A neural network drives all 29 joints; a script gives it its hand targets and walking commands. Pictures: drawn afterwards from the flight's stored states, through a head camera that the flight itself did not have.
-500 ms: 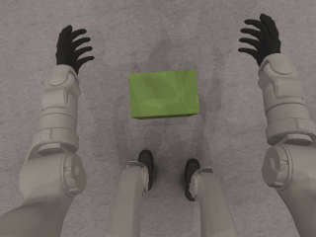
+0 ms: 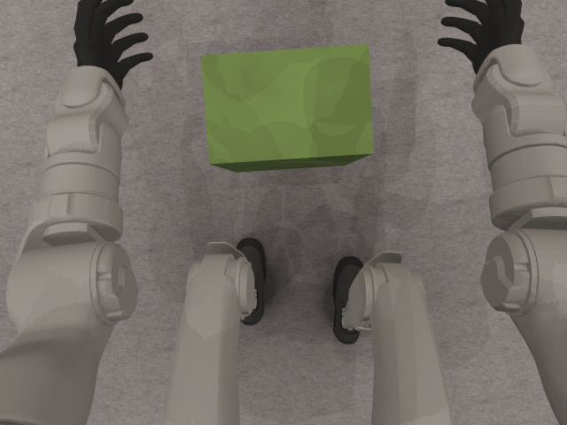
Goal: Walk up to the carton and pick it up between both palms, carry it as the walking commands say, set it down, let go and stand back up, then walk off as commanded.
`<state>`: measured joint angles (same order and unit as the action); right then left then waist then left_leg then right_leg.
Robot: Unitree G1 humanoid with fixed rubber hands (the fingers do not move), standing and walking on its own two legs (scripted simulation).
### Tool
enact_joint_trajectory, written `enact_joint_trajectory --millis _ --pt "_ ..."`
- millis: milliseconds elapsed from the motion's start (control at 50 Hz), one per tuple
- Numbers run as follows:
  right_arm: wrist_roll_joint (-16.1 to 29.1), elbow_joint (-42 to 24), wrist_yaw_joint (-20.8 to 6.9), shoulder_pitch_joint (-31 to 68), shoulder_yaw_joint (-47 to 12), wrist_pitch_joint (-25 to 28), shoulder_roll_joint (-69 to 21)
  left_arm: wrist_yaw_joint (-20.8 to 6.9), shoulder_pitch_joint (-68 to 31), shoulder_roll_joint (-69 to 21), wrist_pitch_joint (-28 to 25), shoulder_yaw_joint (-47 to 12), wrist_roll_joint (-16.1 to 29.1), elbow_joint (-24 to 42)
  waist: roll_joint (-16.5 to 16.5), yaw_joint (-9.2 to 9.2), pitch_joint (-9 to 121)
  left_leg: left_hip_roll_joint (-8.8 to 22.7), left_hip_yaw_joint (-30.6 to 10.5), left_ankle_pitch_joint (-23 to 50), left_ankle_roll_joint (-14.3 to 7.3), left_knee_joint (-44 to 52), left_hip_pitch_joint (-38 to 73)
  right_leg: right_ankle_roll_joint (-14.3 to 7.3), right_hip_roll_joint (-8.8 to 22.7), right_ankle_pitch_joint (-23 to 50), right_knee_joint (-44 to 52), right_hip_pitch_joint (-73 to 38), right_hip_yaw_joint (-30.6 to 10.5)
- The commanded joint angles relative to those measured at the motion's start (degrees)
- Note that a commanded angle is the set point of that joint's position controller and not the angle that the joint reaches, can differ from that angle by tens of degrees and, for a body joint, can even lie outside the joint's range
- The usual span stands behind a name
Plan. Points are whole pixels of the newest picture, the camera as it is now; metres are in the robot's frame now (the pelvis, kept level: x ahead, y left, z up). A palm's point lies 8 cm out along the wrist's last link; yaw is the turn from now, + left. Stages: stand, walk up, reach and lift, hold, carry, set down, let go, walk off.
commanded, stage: reach and lift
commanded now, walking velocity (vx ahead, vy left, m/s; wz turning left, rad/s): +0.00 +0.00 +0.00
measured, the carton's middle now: (288, 121) +0.51 +0.05 -0.39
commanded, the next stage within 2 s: none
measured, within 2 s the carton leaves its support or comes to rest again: neither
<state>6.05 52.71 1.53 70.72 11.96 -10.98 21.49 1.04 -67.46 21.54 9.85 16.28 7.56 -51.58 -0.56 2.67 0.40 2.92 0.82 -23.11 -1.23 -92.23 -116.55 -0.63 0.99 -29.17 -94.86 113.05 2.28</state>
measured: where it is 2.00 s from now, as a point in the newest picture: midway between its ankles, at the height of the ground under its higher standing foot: (298, 305)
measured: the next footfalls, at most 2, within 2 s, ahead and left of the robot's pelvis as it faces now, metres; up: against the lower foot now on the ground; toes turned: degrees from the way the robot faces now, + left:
none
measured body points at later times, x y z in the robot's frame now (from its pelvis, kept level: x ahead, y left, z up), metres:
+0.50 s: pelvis -0.01 +0.00 -0.11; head +0.35 +0.02 +0.16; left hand +0.52 +0.25 -0.27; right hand +0.56 -0.17 -0.26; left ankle +0.12 +0.12 -0.49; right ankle +0.09 -0.12 -0.49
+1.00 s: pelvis -0.02 +0.00 -0.16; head +0.35 +0.01 +0.09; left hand +0.52 +0.25 -0.33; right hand +0.56 -0.17 -0.33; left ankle +0.12 +0.12 -0.49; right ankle +0.09 -0.12 -0.49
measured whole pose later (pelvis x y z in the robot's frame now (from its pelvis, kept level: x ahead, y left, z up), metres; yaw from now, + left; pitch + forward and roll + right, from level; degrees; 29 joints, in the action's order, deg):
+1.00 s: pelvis -0.02 +0.00 -0.16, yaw +0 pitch +35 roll +0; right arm 16.1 64.5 6.6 84.9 -0.3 -4.6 24.8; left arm 5.5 -83.6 25.9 1.9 4.8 18.3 -67.8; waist -0.7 3.1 -23.2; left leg 4.4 0.6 -27.6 -1.8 -124.2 -131.9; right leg -1.0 0.5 -35.0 -128.0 128.2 1.4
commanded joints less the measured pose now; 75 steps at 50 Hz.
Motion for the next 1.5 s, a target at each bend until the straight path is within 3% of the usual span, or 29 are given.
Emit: enact_joint_trajectory --millis 0,160,480,660,740,980,1380,1480 --pt "0.89 -4.86 0.69 16.77 -0.31 1.02 7.59 0.67 -15.43 9.36 -1.26 0.41 0.71 4.48 -0.56 1.46 63.73 -4.81 1.37 13.89 1.81 1.48 39.65 1.63 -4.72 11.50 5.46 -24.42 0.40" --pt "1.18 -1.08 1.90 17.84 -0.77 2.91 8.10 1.64 -17.50 8.96 -3.12 -0.97 1.62 -0.13 -0.31 0.72 59.01 -4.04 0.74 12.72 1.76 -6.05 33.90 1.33 -4.27 9.85 -2.27 -17.15 0.32" --pt "6.52 3.57 3.88 23.32 -6.50 6.58 9.54 4.10 -23.20 10.51 -7.09 -5.41 5.58 -5.22 -0.67 1.58 54.28 -2.57 -1.18 15.52 1.66 -18.10 32.32 1.24 -3.20 10.38 -14.45 -11.67 -0.81" --pt "8.49 6.91 4.38 26.87 -8.86 7.92 10.30 3.98 -27.62 12.15 -8.89 -8.37 8.27 -9.95 -0.20 1.43 50.57 -1.66 -1.58 14.07 1.93 -22.90 28.07 1.31 -2.45 10.52 -19.16 -11.07 -1.74" --pt "9.48 5.27 4.88 29.15 -10.06 8.07 11.25 4.36 -29.69 13.39 -9.21 -9.51 9.78 -9.01 -0.35 1.67 54.48 -1.50 -1.12 14.52 1.73 -24.52 29.40 1.22 -2.38 11.51 -20.75 -14.63 -1.81" --pt "9.85 7.14 5.09 28.82 -11.24 7.50 9.84 4.42 -29.19 12.66 -9.07 -10.47 10.50 -12.05 -1.43 2.18 48.83 -1.43 -0.50 12.15 1.57 -25.33 25.53 1.36 -2.72 9.90 -21.24 -13.47 -1.96" --pt "9.64 9.38 5.72 31.47 -11.81 8.82 5.91 5.45 -32.87 7.75 -9.95 -12.03 9.44 -13.28 0.07 1.34 47.91 -2.95 -1.07 12.91 1.88 -23.72 28.44 1.47 -3.69 8.91 -19.78 -10.86 -1.54" --pt "9.35 9.45 6.10 32.48 -12.55 9.24 4.01 5.44 -34.66 4.72 -10.14 -14.29 10.72 -13.02 0.41 -0.26 48.14 -3.48 -1.17 13.02 2.00 -23.47 28.98 1.21 -3.99 9.41 -19.43 -11.65 -1.41"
